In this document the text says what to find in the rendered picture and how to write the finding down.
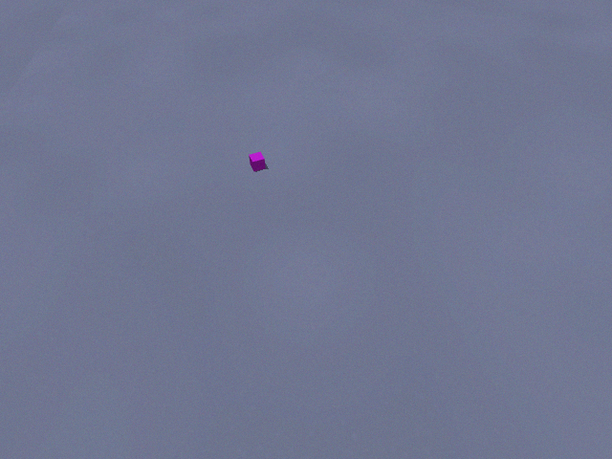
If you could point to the cube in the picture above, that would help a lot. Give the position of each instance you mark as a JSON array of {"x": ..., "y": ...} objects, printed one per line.
[{"x": 257, "y": 161}]

